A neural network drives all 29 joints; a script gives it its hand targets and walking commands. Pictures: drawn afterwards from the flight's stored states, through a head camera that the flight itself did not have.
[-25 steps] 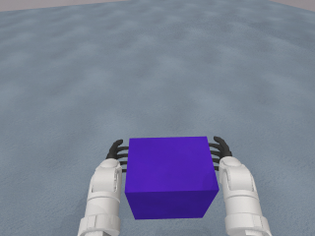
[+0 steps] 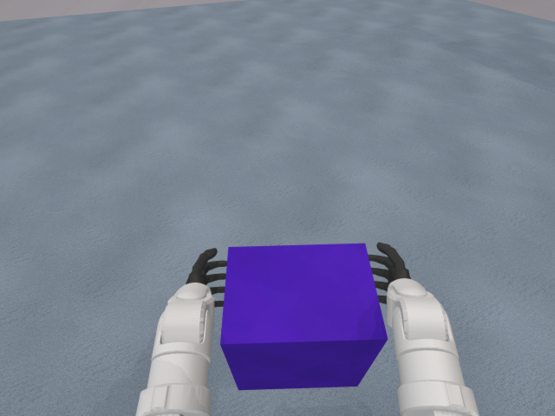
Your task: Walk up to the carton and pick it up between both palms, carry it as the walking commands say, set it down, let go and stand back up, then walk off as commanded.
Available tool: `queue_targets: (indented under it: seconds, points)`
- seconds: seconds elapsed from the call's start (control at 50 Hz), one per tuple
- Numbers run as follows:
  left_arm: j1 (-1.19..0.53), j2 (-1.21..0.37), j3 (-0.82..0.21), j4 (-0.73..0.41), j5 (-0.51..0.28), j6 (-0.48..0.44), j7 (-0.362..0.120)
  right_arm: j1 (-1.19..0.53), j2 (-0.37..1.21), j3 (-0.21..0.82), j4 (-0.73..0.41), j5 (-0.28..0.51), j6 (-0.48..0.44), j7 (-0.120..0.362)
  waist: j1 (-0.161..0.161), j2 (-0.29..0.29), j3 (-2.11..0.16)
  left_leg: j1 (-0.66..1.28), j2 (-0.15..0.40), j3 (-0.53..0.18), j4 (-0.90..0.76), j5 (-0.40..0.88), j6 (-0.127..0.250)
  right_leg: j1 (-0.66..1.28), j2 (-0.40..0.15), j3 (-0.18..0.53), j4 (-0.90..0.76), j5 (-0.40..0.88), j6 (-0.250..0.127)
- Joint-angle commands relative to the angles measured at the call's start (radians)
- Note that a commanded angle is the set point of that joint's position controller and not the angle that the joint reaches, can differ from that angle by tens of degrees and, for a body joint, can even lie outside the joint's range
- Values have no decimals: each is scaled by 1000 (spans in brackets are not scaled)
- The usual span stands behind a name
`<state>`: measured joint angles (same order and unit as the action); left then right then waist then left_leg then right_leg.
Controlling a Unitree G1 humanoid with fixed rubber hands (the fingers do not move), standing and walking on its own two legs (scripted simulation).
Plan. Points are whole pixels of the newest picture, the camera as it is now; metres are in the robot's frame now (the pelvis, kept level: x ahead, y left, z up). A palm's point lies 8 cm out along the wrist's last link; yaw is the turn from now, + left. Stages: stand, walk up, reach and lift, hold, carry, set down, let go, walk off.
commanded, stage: hold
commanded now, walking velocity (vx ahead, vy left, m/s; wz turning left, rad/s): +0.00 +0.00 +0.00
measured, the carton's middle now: (297, 321) +0.28 +0.00 -0.03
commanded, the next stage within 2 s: carry in 0.56 s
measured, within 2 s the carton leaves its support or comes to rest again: neither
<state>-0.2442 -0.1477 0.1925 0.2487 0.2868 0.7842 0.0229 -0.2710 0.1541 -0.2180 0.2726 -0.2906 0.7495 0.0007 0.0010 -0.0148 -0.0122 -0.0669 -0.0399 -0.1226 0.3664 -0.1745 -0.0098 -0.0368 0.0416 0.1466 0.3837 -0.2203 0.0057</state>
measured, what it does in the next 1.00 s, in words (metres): walks ahead: left foot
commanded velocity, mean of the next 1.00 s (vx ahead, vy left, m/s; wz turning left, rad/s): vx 0.48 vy -0.14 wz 0.00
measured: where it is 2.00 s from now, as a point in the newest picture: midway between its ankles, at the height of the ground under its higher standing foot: (352, 300)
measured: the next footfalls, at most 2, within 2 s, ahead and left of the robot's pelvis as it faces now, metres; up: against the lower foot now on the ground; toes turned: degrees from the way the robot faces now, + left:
left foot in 0.96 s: +0.15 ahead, +0.06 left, +0.00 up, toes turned +11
right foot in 1.32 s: +0.49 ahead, -0.28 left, +0.00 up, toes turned -7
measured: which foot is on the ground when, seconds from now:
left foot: down 0.00-0.72, up 0.74-0.94, down 0.96-1.00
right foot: down 0.00-0.98, up 1.00-1.00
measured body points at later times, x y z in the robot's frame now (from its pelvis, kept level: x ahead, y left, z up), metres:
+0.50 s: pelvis +0.00 +0.00 +0.00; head -0.05 +0.01 +0.45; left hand +0.29 +0.15 +0.04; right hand +0.30 -0.15 +0.04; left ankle +0.03 +0.13 -0.74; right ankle +0.00 -0.13 -0.74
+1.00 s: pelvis +0.11 -0.05 -0.01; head +0.09 -0.04 +0.44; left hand +0.38 +0.12 +0.09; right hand +0.39 -0.19 +0.09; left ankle +0.12 +0.06 -0.75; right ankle +0.02 -0.13 -0.73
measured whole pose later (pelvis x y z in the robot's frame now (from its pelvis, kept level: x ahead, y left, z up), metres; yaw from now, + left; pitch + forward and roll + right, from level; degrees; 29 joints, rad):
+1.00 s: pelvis +0.11 -0.05 -0.01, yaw +0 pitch +7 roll +0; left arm -0.08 -0.13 0.06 -0.42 0.09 1.14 0.15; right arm -0.09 0.13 -0.06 -0.38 -0.07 1.09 -0.11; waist 0.01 -0.03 -0.18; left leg -0.35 0.05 0.19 0.44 -0.18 0.02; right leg -0.24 0.01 -0.10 0.55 -0.36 -0.04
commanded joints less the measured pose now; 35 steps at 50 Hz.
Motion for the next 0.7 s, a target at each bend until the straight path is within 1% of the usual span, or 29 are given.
queue_targets:
  seconds: [0.0,0.16,0.52,0.54,0.56,0.58,0.6,0.62,0.64,0.66,0.68]
  points:
    - [-556,-933,-542,-79,-301,-62,-274,-477,959,526,-17,280,-30,266,0,5,-198,106,-48,57,-36,98,3,-65,41,-58,-77,107,7]
    - [-564,-947,-540,-65,-301,-63,-274,-485,955,523,-10,278,-33,270,0,10,-200,106,-44,54,-35,96,3,-66,41,-61,-74,101,3]
    - [-531,-958,-547,-79,-302,-63,-266,-463,937,535,-39,281,-34,272,0,14,-211,118,-43,47,-37,150,3,-52,45,-61,-70,150,2]
    - [-572,-954,-601,-67,-310,-64,-270,-461,931,544,-28,291,-16,271,4,28,-189,-65,170,-50,-47,-245,22,-232,-84,-72,25,-204,-21]
    - [-580,-950,-608,-113,-327,-59,-270,-461,946,566,-60,315,-20,268,1,70,-208,-62,228,-186,-120,-535,69,-281,-31,-86,106,-391,-37]
    - [-590,-966,-634,-172,-348,-56,-269,-479,964,601,-113,342,-20,261,3,172,-200,-82,310,-276,-181,-603,99,-318,-12,-150,221,-317,-26]
    - [-622,-960,-661,-219,-370,-49,-271,-491,966,631,-143,354,-12,245,11,208,-172,-151,364,-308,-227,-574,115,-312,-35,-166,270,-231,-20]
    - [-643,-956,-686,-246,-391,-34,-268,-493,960,651,-167,355,3,228,15,212,-161,-209,374,-288,-241,-533,111,-298,-49,-173,231,-207,-19]
    - [-658,-967,-713,-279,-417,-19,-262,-502,959,668,-206,362,17,216,16,212,-189,-230,355,-239,-215,-464,99,-256,-48,-181,160,-178,-25]
    - [-651,-976,-730,-306,-440,-1,-254,-484,957,682,-236,372,34,203,22,201,-225,-257,316,-164,-162,-398,79,-174,-37,-189,72,-147,-38]
    - [-635,-987,-749,-337,-463,17,-244,-460,950,692,-276,381,53,191,24,172,-270,-283,261,-82,-81,-353,55,-71,-16,-217,-13,-106,-47]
